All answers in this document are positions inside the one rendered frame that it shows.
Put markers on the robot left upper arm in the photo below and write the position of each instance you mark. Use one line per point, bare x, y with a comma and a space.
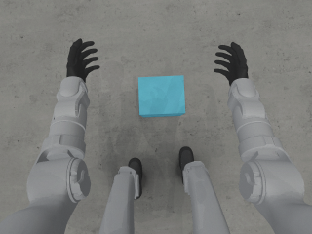
54, 189

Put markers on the right robot forearm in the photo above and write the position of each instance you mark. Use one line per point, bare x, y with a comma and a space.
252, 126

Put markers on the robot right shin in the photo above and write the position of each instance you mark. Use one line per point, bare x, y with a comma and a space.
195, 163

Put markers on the right robot hand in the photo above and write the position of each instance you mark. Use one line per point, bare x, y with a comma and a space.
237, 68

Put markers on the carton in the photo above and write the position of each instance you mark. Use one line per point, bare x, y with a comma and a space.
161, 96

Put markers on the left robot forearm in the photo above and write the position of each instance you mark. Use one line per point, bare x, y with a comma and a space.
68, 125

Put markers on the left robot foot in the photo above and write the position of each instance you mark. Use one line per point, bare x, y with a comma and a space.
135, 164

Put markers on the robot right upper arm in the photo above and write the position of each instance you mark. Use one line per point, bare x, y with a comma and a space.
276, 189

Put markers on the left robot hand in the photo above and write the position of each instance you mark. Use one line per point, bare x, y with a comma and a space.
76, 64

